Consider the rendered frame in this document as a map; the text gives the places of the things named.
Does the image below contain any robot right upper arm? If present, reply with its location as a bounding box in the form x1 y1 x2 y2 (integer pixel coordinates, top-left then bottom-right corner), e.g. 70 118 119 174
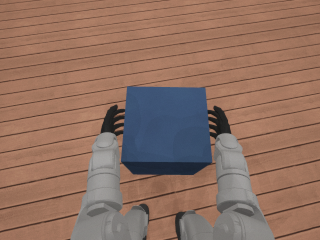
212 211 275 240

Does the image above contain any right robot thigh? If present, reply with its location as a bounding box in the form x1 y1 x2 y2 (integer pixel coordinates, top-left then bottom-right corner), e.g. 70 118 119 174
179 214 214 240

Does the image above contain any robot right hand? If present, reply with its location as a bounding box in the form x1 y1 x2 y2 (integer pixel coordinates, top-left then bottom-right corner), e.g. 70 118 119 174
207 106 232 139

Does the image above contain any robot left foot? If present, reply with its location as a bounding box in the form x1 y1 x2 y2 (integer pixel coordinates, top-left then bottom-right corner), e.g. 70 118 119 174
139 203 149 240

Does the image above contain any robot left upper arm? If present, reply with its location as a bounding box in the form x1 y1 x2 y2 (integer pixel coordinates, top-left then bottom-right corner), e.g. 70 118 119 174
70 210 132 240

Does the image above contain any left robot forearm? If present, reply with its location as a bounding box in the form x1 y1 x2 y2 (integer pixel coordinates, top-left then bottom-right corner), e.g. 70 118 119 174
70 132 123 239

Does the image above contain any robot left hand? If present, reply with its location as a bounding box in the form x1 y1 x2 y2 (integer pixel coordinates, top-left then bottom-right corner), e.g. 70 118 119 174
100 104 125 137

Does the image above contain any right robot forearm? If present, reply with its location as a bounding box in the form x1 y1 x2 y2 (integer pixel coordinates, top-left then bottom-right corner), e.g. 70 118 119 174
213 133 269 226

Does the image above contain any carton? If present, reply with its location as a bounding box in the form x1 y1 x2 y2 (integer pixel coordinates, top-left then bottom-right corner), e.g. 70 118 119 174
121 86 213 175

